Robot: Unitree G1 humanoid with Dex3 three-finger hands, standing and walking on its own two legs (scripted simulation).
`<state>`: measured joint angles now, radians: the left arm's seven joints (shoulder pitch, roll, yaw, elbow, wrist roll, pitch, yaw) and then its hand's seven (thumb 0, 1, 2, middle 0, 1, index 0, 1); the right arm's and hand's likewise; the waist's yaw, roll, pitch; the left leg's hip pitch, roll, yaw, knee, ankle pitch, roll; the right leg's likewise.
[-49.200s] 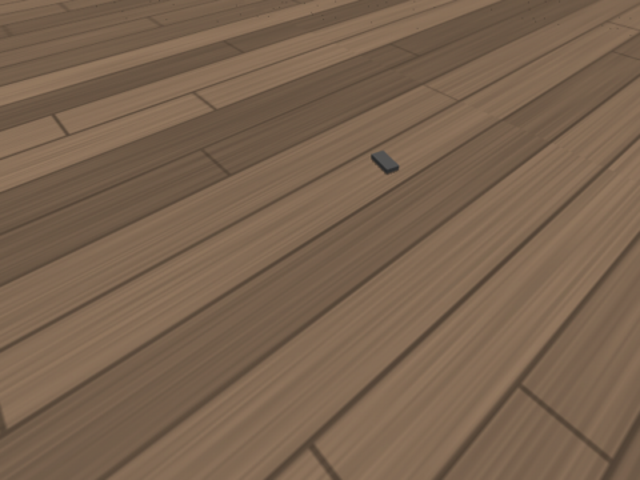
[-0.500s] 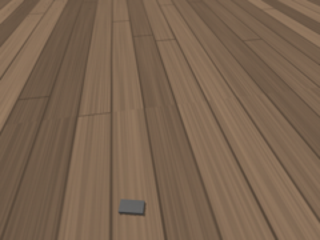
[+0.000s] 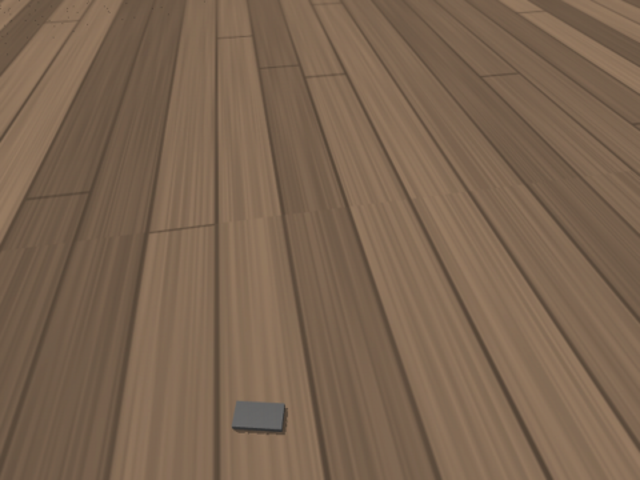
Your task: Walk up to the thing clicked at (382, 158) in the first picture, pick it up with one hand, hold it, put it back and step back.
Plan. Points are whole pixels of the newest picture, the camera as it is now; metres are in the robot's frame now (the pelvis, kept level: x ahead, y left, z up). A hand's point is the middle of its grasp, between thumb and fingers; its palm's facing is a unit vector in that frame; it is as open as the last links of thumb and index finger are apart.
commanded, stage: stand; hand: left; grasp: from above
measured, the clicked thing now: (259, 416) +0.45 +0.20 -0.77
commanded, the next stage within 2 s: step back in 0.70 s
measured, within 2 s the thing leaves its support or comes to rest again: neither
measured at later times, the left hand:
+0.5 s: hand out of the picture +0.08 +0.24 -0.16, palm faces +0.00 -0.94 -0.33, open 7.4 cm
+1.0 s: hand out of the picture +0.07 +0.29 -0.17, palm faces -0.02 -0.92 -0.39, open 7.4 cm
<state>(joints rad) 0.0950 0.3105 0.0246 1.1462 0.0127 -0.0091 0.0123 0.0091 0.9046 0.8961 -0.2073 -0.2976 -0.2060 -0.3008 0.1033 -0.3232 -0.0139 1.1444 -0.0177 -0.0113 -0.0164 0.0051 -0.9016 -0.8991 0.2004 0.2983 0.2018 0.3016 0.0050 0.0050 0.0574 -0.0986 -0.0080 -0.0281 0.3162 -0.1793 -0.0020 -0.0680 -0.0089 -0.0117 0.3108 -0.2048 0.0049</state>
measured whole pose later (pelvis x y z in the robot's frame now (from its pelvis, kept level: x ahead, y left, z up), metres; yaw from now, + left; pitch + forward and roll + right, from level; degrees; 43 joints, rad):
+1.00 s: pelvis -0.05 +0.02 -0.02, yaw +0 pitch -2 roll +0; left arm 0.06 0.39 0.06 0.95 0.02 0.03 0.02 0.01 0.90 0.90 -0.21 -0.30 -0.21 -0.30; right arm 0.08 -0.39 -0.06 0.98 0.00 0.05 0.01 0.00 -0.90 -0.90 0.20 0.30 0.20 0.30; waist 0.00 -0.03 0.17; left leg -0.35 -0.06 -0.04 0.84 -0.47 0.05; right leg -0.29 -0.04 0.01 0.61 -0.28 0.01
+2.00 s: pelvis -0.31 +0.04 -0.02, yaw -2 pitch -2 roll -1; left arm 0.12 0.40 0.08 0.80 0.01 0.07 0.02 0.01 0.90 0.90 -0.21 -0.30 -0.21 -0.30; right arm 0.16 -0.35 -0.04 0.87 -0.03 0.02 -0.01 0.01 -0.90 -0.90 0.20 0.30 0.21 0.30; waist 0.00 -0.04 0.18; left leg -0.27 0.00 -0.03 0.59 -0.27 0.03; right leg -0.47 0.11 0.13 1.16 -0.53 -0.01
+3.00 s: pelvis -0.64 -0.01 -0.02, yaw -3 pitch -3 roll +1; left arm 0.23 0.35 0.06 0.93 0.04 0.01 -0.01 0.01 0.90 0.90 -0.21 -0.30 -0.21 -0.30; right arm 0.17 -0.41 -0.06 0.90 -0.02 0.05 -0.01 0.00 -0.90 -0.90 0.20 0.30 0.20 0.30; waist 0.04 0.03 0.10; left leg -0.47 -0.07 -0.12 1.01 -0.43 -0.01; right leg -0.26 0.00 0.03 0.65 -0.35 -0.03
